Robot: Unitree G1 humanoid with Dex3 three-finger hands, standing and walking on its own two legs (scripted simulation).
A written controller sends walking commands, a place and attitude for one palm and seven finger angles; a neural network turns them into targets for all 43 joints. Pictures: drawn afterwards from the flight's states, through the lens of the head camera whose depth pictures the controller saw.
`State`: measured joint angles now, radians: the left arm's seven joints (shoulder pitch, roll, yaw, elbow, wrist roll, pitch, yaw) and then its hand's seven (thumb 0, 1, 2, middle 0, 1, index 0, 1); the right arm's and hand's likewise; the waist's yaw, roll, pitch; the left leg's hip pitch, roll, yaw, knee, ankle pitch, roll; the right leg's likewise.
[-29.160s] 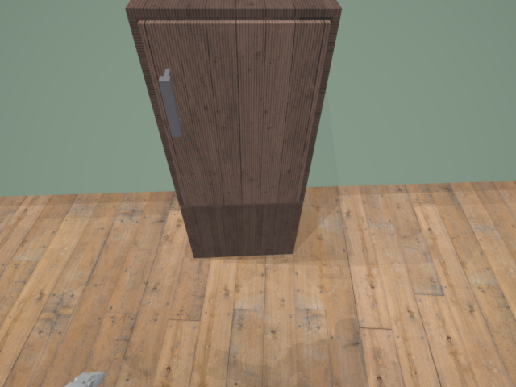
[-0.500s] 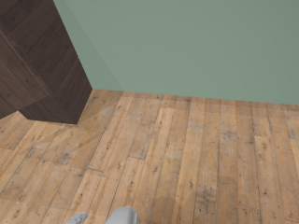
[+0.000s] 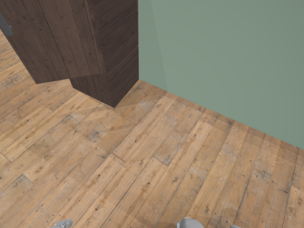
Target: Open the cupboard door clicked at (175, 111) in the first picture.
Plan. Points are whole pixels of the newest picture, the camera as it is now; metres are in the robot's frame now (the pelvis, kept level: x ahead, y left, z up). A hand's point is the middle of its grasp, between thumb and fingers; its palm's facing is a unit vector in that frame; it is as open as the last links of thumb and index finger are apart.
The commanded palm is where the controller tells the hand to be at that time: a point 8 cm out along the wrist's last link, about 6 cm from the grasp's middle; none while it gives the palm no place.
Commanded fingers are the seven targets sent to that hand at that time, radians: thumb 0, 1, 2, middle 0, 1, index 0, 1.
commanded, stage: turn to face it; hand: left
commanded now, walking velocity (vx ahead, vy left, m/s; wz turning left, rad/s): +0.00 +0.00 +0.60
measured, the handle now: (0, 14) +0.84 +0.70 +0.05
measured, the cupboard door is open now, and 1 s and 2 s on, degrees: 46 46 46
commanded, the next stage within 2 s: take the last steps up to it in 0.48 s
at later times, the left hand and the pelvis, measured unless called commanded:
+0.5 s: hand out of the picture +0.01 +0.15 -0.16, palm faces +0.32 -0.92 -0.25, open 7.3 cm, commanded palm none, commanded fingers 0.00 0.90 0.90 -0.20 -0.30 -0.20 -0.30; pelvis +0.02 -0.05 +0.00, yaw +18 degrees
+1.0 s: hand out of the picture +0.06 +0.19 -0.16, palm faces +0.44 -0.87 -0.22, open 7.3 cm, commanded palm none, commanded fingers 0.00 0.90 0.90 -0.20 -0.30 -0.20 -0.30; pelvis +0.07 -0.01 -0.01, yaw +25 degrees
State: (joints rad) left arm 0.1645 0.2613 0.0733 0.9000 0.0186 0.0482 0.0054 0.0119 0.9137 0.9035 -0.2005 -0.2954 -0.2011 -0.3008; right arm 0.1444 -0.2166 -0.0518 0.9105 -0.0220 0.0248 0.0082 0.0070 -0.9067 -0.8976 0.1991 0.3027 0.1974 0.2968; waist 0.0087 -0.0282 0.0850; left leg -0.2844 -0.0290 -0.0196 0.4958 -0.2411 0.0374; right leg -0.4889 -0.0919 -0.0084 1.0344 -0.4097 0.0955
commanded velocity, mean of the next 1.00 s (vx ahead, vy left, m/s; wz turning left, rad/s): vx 0.13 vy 0.07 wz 0.32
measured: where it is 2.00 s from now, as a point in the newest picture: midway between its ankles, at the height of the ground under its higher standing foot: (112, 199)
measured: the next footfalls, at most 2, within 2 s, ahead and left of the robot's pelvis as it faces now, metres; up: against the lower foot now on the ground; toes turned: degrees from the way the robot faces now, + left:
right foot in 0.18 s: +0.05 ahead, -0.15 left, +0.00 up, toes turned +4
left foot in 0.58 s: +0.02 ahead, +0.09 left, +0.00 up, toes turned +23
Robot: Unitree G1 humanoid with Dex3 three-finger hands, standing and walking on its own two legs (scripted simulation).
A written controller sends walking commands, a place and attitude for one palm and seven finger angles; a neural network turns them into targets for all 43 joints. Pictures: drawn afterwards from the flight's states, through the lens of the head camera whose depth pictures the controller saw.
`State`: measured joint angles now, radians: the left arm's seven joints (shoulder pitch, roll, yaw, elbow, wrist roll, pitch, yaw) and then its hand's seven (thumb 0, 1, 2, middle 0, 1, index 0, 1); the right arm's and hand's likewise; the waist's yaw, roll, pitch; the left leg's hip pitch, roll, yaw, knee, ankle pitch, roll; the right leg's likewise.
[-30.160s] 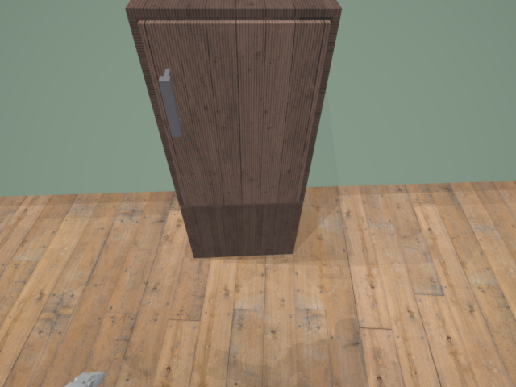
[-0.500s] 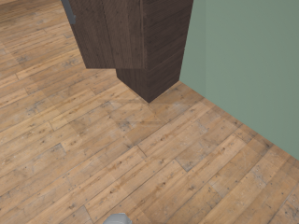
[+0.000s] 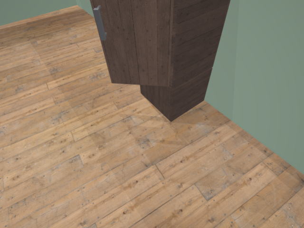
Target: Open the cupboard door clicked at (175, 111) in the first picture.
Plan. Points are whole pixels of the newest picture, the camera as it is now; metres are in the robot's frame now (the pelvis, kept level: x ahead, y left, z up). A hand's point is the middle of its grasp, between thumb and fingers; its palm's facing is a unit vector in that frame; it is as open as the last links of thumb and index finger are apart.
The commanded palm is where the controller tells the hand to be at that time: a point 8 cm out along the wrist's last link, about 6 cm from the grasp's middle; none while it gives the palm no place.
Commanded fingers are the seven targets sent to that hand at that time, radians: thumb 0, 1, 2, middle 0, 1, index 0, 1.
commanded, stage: take the last steps up to it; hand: left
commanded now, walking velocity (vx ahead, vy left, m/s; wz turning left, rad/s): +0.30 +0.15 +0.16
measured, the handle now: (101, 23) +1.00 +0.32 +0.06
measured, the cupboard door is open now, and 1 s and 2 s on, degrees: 46 46 46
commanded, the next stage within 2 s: come to a stop and stand still in 1.00 s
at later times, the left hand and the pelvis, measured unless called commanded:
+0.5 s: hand out of the picture +0.08 +0.26 -0.18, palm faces +0.17 -0.97 -0.17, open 7.3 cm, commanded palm none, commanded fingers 0.00 0.90 0.90 -0.20 -0.30 -0.20 -0.30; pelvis +0.16 +0.09 +0.00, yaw +4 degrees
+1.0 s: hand (91, 144) +0.42 +0.27 -0.14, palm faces +0.07 -0.97 -0.23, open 7.2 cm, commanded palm none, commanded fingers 0.00 0.90 0.90 -0.20 -0.30 -0.20 -0.30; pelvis +0.35 +0.09 +0.02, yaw +1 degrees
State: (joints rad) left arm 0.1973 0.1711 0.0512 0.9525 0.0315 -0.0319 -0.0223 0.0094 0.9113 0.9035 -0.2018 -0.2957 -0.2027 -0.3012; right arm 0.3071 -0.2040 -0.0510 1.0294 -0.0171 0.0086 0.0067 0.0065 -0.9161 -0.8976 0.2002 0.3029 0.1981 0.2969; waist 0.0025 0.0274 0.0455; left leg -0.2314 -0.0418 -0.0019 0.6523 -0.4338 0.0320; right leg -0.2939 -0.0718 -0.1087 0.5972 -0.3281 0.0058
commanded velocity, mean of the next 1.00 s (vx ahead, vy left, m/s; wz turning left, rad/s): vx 0.27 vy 0.08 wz -0.02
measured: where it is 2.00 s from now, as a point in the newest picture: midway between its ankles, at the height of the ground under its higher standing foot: (146, 199)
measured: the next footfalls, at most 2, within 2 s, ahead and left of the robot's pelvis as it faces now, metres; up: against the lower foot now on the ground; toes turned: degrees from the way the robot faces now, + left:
left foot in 0.40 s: +0.24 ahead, +0.21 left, +0.00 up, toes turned +13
right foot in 0.84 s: +0.39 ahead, +0.00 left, +0.00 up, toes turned -7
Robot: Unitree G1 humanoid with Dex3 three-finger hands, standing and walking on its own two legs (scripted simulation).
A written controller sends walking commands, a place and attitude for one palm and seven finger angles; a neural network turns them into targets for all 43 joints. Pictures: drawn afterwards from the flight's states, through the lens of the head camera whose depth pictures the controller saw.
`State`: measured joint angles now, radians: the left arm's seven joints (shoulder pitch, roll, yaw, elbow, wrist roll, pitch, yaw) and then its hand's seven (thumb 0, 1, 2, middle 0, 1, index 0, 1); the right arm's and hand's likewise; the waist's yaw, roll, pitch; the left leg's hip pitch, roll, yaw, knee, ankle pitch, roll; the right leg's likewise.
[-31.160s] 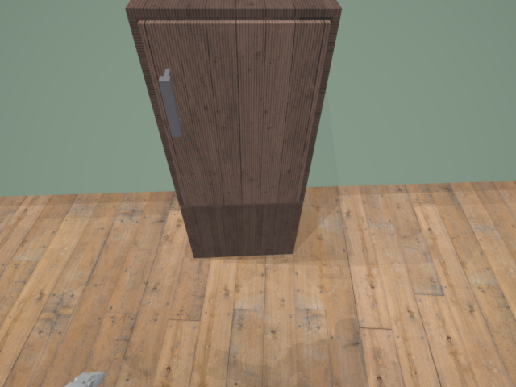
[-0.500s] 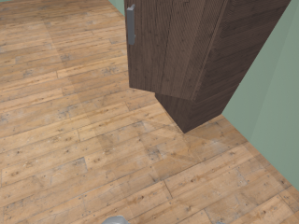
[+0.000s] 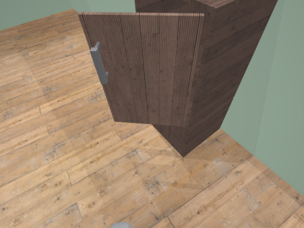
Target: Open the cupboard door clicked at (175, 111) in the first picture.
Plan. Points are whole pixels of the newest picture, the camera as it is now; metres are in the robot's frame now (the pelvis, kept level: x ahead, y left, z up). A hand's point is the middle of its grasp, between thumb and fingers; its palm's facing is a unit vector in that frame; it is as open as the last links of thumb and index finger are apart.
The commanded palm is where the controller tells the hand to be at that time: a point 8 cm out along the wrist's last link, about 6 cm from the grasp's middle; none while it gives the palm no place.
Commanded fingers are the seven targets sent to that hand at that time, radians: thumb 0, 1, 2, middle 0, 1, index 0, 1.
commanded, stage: come to a stop and stand still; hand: left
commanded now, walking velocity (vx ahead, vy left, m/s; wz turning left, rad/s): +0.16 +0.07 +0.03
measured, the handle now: (101, 63) +0.66 +0.22 +0.05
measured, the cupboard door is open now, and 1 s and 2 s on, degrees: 46 46 46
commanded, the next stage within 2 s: look again from close up in 1.38 s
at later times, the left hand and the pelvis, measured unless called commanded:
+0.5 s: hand out of the picture +0.11 +0.23 -0.19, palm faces +0.03 -0.98 -0.21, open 7.3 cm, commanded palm none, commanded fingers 0.00 0.90 0.90 -0.20 -0.30 -0.20 -0.30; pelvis +0.07 +0.04 -0.01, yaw -2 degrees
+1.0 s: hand out of the picture +0.08 +0.20 -0.18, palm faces +0.06 -0.97 -0.22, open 7.3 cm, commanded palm none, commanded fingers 0.00 0.90 0.90 -0.20 -0.30 -0.20 -0.30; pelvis +0.07 +0.01 -0.01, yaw +1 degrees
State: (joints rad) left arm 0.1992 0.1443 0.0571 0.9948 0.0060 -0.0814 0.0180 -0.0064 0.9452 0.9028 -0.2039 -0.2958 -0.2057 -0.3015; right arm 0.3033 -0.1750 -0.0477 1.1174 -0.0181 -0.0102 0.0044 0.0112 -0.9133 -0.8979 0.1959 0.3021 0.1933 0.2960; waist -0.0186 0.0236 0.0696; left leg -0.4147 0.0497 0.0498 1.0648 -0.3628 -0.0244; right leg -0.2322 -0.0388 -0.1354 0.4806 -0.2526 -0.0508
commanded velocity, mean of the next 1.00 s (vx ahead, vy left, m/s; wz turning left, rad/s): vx -0.07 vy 0.01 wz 0.00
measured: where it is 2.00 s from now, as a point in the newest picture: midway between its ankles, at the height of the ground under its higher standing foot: outside the picture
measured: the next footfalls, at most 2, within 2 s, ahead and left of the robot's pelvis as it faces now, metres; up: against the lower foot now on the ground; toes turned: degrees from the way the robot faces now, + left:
left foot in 0.22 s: +0.19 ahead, +0.16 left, +0.00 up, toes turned +5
right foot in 0.62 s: +0.08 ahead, -0.12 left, +0.00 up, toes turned -5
